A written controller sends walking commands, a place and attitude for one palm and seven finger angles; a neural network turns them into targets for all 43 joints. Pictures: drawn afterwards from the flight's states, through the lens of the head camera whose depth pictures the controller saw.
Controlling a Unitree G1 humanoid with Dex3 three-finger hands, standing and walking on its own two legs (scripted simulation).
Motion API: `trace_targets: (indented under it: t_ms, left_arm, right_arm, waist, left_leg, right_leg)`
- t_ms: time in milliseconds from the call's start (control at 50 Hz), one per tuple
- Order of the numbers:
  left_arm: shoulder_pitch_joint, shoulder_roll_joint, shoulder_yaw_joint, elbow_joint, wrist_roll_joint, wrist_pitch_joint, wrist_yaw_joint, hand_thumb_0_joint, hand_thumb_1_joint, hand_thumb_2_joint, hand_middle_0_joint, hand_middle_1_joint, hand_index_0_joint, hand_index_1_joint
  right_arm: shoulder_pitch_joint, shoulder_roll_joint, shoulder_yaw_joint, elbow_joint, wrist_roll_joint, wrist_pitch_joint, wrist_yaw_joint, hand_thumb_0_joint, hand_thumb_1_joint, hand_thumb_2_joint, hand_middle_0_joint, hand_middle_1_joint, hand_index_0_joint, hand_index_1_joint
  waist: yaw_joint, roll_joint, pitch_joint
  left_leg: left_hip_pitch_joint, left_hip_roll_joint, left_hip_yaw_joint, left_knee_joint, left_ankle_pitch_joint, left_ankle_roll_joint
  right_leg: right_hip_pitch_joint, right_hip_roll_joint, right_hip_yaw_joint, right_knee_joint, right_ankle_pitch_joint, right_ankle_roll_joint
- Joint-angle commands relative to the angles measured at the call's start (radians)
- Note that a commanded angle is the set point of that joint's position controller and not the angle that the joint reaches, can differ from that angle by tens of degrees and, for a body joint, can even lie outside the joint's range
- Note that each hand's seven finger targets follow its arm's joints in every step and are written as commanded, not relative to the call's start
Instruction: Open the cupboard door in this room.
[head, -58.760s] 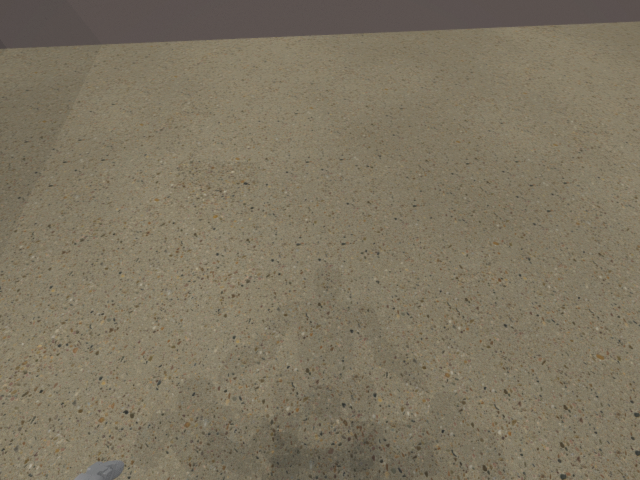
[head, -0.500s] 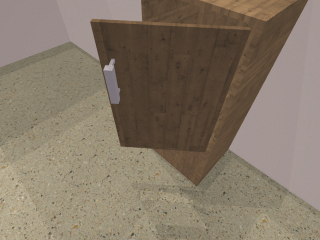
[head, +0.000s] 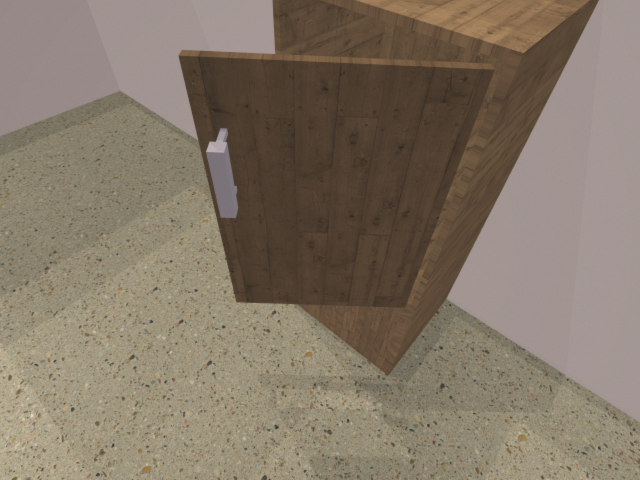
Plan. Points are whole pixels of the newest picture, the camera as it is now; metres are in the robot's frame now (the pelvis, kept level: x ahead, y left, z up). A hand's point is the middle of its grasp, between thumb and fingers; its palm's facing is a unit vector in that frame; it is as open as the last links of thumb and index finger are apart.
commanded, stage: look again from close up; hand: left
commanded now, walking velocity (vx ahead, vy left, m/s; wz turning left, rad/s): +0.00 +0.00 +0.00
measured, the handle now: (226, 173) +0.53 +0.17 +0.08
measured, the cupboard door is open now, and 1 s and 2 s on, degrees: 40 40 40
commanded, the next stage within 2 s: raise the hand with hooked fingers in 0.48 s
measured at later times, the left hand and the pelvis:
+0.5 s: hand out of the picture +0.05 +0.20 -0.18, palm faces -0.01 -0.98 -0.18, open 7.4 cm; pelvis +0.03 +0.02 +0.00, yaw -1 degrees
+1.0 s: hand (161, 431) +0.19 +0.21 -0.05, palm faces +0.06 -1.00 -0.02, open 8.6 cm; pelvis +0.01 -0.01 -0.07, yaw +2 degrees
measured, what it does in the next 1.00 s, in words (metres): lowers itself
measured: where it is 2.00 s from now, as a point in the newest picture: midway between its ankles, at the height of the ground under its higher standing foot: outside the picture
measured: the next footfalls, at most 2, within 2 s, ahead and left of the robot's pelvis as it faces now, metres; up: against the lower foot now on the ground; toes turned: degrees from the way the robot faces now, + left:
none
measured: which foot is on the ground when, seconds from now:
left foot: down 0.00-1.00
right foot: down 0.00-1.00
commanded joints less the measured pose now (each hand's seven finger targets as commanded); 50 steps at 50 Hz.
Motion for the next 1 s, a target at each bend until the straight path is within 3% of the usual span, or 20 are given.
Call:
trace_targets:
  t_ms: [0,60,400,540,560,580,600,620,640,660,680,700,720,740,780,800,820,860,940,980]
  left_arm:
    - [0.042,0.094,0.011,-0.021,-0.005,-0.028,0.003,0.000,0.900,0.900,-0.200,-0.300,-0.200,-0.300]
    - [0.044,0.092,0.008,-0.002,-0.005,-0.031,0.005,0.000,0.900,0.900,-0.200,-0.300,-0.200,-0.300]
    - [0.030,0.092,0.003,0.050,0.000,-0.020,0.006,0.000,0.900,0.900,-0.200,-0.300,-0.200,-0.300]
    - [0.024,0.104,0.007,0.050,0.000,-0.019,0.008,0.000,0.900,0.900,-0.200,-0.300,-0.200,-0.300]
    - [0.065,0.067,-0.004,0.069,0.012,-0.027,0.047,0.000,0.900,0.900,-0.200,-0.300,-0.200,-0.300]
    - [-0.645,0.349,0.209,-1.538,-0.170,-0.213,0.062,0.000,0.877,0.890,-0.202,-0.315,-0.202,-0.315]
    - [-0.162,0.270,0.161,-1.301,-0.089,-0.163,0.094,0.000,0.853,0.880,-0.203,-0.330,-0.203,-0.330]
    - [0.135,0.050,0.033,-1.121,-0.118,-0.038,0.109,0.000,0.830,0.870,-0.205,-0.345,-0.205,-0.345]
    - [0.107,-0.083,-0.043,-1.082,-0.157,-0.032,0.089,0.000,0.807,0.860,-0.207,-0.360,-0.207,-0.360]
    - [0.009,-0.027,0.012,-1.106,-0.167,-0.084,0.070,0.000,0.783,0.850,-0.208,-0.375,-0.208,-0.375]
    - [0.044,0.052,0.116,-1.038,-0.172,-0.144,0.042,0.000,0.760,0.840,-0.210,-0.390,-0.210,-0.390]
    - [0.179,0.010,0.127,-0.944,-0.192,-0.206,-0.005,0.000,0.737,0.830,-0.212,-0.405,-0.212,-0.405]
    - [0.300,0.043,0.189,-0.861,-0.200,-0.271,-0.060,0.000,0.713,0.820,-0.213,-0.420,-0.213,-0.420]
    - [0.331,0.033,0.203,-0.844,-0.224,-0.345,-0.120,0.000,0.690,0.810,-0.215,-0.435,-0.215,-0.435]
    - [0.328,-0.002,0.178,-0.816,-0.274,-0.507,-0.264,0.000,0.643,0.790,-0.218,-0.465,-0.218,-0.465]
    - [0.309,0.021,0.189,-0.811,-0.287,-0.576,-0.334,0.000,0.620,0.780,-0.220,-0.480,-0.220,-0.480]
    - [0.318,0.067,0.234,-0.779,-0.300,-0.595,-0.381,0.000,0.597,0.770,-0.222,-0.495,-0.222,-0.495]
    - [0.237,0.155,0.302,-0.931,-0.330,-0.569,-0.416,0.000,0.550,0.750,-0.225,-0.525,-0.225,-0.525]
    - [0.008,0.243,0.375,-1.213,-0.373,-0.530,-0.360,0.000,0.457,0.710,-0.232,-0.585,-0.232,-0.585]
    - [-0.003,0.205,0.329,-1.309,-0.361,-0.558,-0.320,0.000,0.410,0.690,-0.235,-0.615,-0.235,-0.615]
  right_arm:
    - [-0.017,-0.128,-0.026,-0.039,0.002,-0.033,-0.007,0.000,-0.900,-0.900,0.200,0.300,0.200,0.300]
    - [-0.023,-0.126,-0.025,-0.021,0.005,-0.037,-0.010,0.000,-0.900,-0.900,0.200,0.300,0.200,0.300]
    - [-0.087,-0.148,-0.026,0.008,0.006,-0.039,-0.018,0.000,-0.900,-0.900,0.200,0.300,0.200,0.300]
    - [-0.095,-0.154,-0.027,0.015,0.007,-0.042,-0.022,0.000,-0.900,-0.900,0.200,0.300,0.200,0.300]
    - [-0.080,-0.167,-0.029,-0.045,0.017,-0.038,-0.021,0.000,-0.900,-0.900,0.200,0.300,0.200,0.300]
    - [-0.003,-0.284,-0.076,-0.389,0.061,-0.175,-0.035,0.000,-0.900,-0.900,0.200,0.300,0.200,0.300]
    - [-0.089,-0.195,-0.025,-0.346,0.049,-0.281,-0.068,0.000,-0.900,-0.900,0.200,0.300,0.200,0.300]
    - [-0.103,-0.150,-0.046,-0.332,0.057,-0.300,-0.058,0.000,-0.900,-0.900,0.200,0.300,0.200,0.300]
    - [-0.073,-0.159,-0.049,-0.319,0.059,-0.299,-0.049,0.000,-0.900,-0.900,0.200,0.300,0.200,0.300]
    - [-0.099,-0.194,-0.071,-0.377,0.050,-0.303,-0.043,0.000,-0.900,-0.900,0.200,0.300,0.200,0.300]
    - [-0.106,-0.218,-0.087,-0.397,0.033,-0.299,-0.038,0.000,-0.900,-0.900,0.200,0.300,0.200,0.300]
    - [-0.125,-0.215,-0.088,-0.432,0.021,-0.291,-0.034,0.000,-0.900,-0.900,0.200,0.300,0.200,0.300]
    - [-0.136,-0.219,-0.093,-0.456,0.025,-0.284,-0.021,0.000,-0.900,-0.900,0.200,0.300,0.200,0.300]
    - [-0.151,-0.211,-0.089,-0.481,0.021,-0.273,-0.011,0.000,-0.900,-0.900,0.200,0.300,0.200,0.300]
    - [-0.217,-0.216,-0.105,-0.533,0.026,-0.270,0.000,0.000,-0.900,-0.900,0.200,0.300,0.200,0.300]
    - [-0.228,-0.219,-0.111,-0.559,0.034,-0.277,0.007,0.000,-0.900,-0.900,0.200,0.300,0.200,0.300]
    - [-0.220,-0.222,-0.115,-0.589,0.044,-0.277,0.012,0.000,-0.900,-0.900,0.200,0.300,0.200,0.300]
    - [-0.238,-0.233,-0.110,-0.667,0.056,-0.275,0.004,0.000,-0.900,-0.900,0.200,0.300,0.200,0.300]
    - [-0.185,-0.213,-0.095,-0.706,0.060,-0.266,-0.037,0.000,-0.900,-0.900,0.200,0.300,0.200,0.300]
    - [-0.150,-0.195,-0.082,-0.690,0.055,-0.273,-0.054,0.000,-0.900,-0.900,0.200,0.300,0.200,0.300]
  waist:
    - [0.027,0.015,0.018]
    - [0.026,0.009,0.000]
    - [0.025,0.021,0.013]
    - [0.029,0.013,-0.002]
    - [0.015,0.109,0.032]
    - [-0.083,0.274,-0.473]
    - [0.018,0.373,-0.460]
    - [0.011,0.287,-0.285]
    - [-0.026,0.150,-0.098]
    - [-0.035,0.050,-0.001]
    - [-0.031,-0.048,-0.012]
    - [0.000,-0.117,-0.027]
    - [0.038,-0.068,-0.080]
    - [0.050,-0.067,-0.120]
    - [0.054,-0.230,-0.094]
    - [0.049,-0.212,-0.108]
    - [0.064,-0.133,-0.112]
    - [0.083,-0.030,-0.251]
    - [0.041,0.060,-0.316]
    - [0.013,0.110,-0.311]
  left_leg:
    - [-0.003,0.117,-0.150,-0.143,-0.046,0.002]
    - [0.038,0.116,-0.134,-0.123,0.046,0.002]
    - [0.110,0.127,-0.130,-0.142,0.139,0.004]
    - [0.137,0.128,-0.125,-0.125,0.262,0.008]
    - [0.150,0.159,-0.128,0.010,0.589,-0.033]
    - [0.495,0.088,-0.197,-0.060,0.624,-0.105]
    - [0.566,0.151,-0.226,-0.137,0.663,-0.129]
    - [0.352,0.122,-0.201,-0.169,0.508,-0.161]
    - [0.234,0.115,-0.176,-0.153,0.379,-0.127]
    - [0.116,0.096,-0.175,-0.083,0.244,-0.088]
    - [0.048,0.074,-0.165,-0.002,0.133,-0.078]
    - [-0.036,0.052,-0.151,0.075,0.087,-0.078]
    - [-0.086,0.029,-0.126,0.136,0.105,-0.084]
    - [-0.162,0.020,-0.124,0.175,0.082,-0.102]
    - [-0.356,0.010,-0.093,0.303,-0.050,-0.080]
    - [-0.414,0.002,-0.083,0.352,-0.097,-0.073]
    - [-0.432,-0.003,-0.078,0.373,-0.106,-0.069]
    - [-0.434,-0.011,-0.063,0.384,-0.141,-0.051]
    - [-0.431,0.003,-0.085,0.406,-0.220,-0.026]
    - [-0.376,0.012,-0.091,0.421,-0.147,-0.015]
  right_leg:
    - [0.011,-0.077,0.095,-0.094,0.002,-0.047]
    - [0.025,-0.083,0.097,-0.094,0.067,-0.043]
    - [0.030,-0.087,0.083,-0.104,0.109,-0.019]
    - [0.054,-0.094,0.076,-0.097,0.167,-0.015]
    - [-0.024,-0.095,0.093,-0.062,0.209,-0.008]
    - [-0.044,0.007,-0.035,0.034,0.269,-0.023]
    - [-0.143,0.019,-0.010,0.206,-0.014,-0.037]
    - [-0.177,0.014,-0.015,0.264,-0.123,-0.030]
    - [-0.227,0.010,-0.016,0.240,-0.121,-0.019]
    - [-0.261,0.013,-0.035,0.171,-0.130,-0.023]
    - [-0.287,0.026,-0.051,0.104,-0.104,-0.030]
    - [-0.298,0.033,-0.067,0.086,-0.044,-0.033]
    - [-0.293,0.033,-0.060,0.119,-0.005,-0.042]
    - [-0.336,0.035,-0.068,0.193,-0.022,-0.047]
    - [-0.443,0.033,-0.034,0.296,-0.098,-0.043]
    - [-0.468,0.023,-0.001,0.321,-0.131,-0.043]
    - [-0.468,0.016,0.028,0.336,-0.137,-0.050]
    - [-0.432,0.015,0.055,0.356,-0.183,-0.044]
    - [-0.431,0.019,0.126,0.298,-0.339,-0.029]
    - [-0.427,0.024,0.129,0.284,-0.248,-0.030]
